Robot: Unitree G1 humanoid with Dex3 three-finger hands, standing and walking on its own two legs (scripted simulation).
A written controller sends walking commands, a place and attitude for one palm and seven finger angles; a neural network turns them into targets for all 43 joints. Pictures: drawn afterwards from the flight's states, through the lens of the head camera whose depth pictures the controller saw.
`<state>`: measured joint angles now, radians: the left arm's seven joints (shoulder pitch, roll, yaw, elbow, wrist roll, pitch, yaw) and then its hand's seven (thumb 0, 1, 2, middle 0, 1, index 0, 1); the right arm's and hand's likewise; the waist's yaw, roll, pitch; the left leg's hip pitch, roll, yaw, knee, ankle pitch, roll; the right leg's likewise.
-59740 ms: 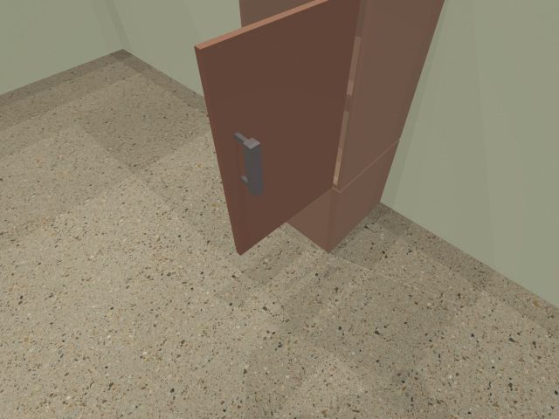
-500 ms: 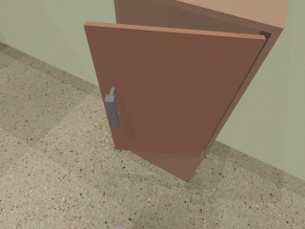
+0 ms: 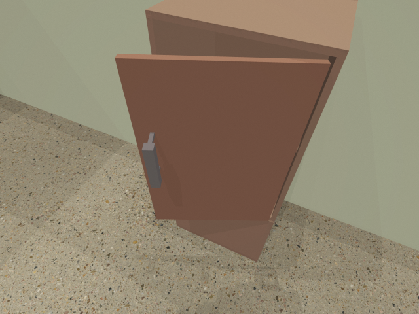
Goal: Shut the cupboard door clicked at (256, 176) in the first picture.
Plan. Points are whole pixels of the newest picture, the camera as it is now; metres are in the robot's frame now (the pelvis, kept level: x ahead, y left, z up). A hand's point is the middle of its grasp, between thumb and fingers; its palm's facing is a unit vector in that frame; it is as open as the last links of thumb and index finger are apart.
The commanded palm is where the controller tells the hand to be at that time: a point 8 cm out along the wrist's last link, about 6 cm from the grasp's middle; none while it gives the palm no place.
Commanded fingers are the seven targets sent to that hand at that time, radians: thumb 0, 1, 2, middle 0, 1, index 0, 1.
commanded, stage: come to a stop and stand still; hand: left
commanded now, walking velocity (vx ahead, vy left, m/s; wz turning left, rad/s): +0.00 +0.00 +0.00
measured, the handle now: (154, 160) +0.46 +0.17 +0.01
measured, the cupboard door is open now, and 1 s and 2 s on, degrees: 25 25 25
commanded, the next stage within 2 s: look again from close up in 0.52 s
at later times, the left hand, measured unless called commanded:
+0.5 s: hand out of the picture -0.10 +0.20 -0.17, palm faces +0.04 -0.98 -0.17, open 7.4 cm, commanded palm none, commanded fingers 0.00 0.90 0.90 -0.20 -0.30 -0.20 -0.30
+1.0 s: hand out of the picture -0.05 +0.19 -0.17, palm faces +0.02 -0.99 -0.15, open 7.3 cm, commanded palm none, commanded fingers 0.00 0.90 0.90 -0.20 -0.30 -0.20 -0.30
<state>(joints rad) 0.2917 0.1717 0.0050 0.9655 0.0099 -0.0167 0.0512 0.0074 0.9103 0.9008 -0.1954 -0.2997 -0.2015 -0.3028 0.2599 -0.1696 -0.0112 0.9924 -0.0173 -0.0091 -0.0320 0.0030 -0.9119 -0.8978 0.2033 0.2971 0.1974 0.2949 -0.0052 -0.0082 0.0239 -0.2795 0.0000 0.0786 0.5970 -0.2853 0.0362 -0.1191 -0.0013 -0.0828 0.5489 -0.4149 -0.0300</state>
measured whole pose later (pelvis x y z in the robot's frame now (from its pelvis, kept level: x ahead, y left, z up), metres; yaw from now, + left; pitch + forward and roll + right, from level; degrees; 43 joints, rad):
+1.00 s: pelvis -0.03 +0.03 +0.01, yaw +0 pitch -1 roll +0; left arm 0.34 0.16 -0.03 1.10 0.01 -0.02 0.03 0.01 0.91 0.90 -0.19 -0.30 -0.20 -0.30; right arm 0.26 -0.15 0.01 1.12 -0.01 -0.02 -0.02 0.01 -0.92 -0.90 0.20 0.30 0.20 0.29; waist 0.01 -0.03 0.02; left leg -0.26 -0.05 0.09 0.40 -0.13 0.08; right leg -0.13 -0.03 -0.06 0.43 -0.28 0.01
